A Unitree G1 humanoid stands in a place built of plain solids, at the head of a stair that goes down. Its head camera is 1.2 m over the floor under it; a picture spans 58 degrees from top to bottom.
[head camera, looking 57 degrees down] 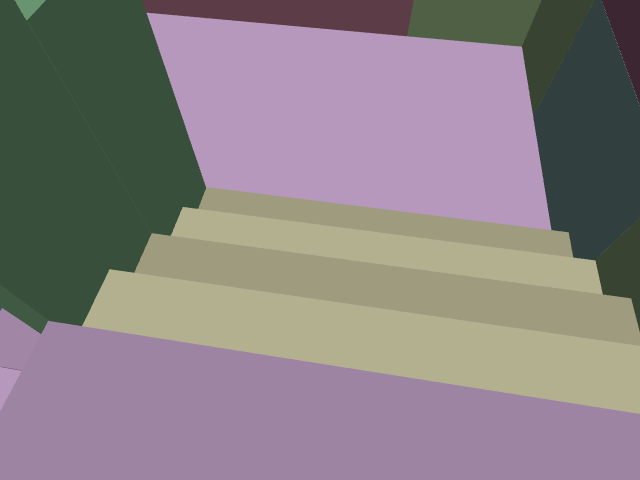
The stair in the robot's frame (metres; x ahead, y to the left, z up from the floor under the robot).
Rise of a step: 0.17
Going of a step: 0.27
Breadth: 1.95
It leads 9 degrees to the right of straight ahead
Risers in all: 5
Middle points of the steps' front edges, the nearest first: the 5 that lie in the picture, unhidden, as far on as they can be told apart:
0.35 -0.16 0.00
0.61 -0.20 -0.16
0.88 -0.25 -0.33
1.15 -0.29 -0.50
1.41 -0.33 -0.66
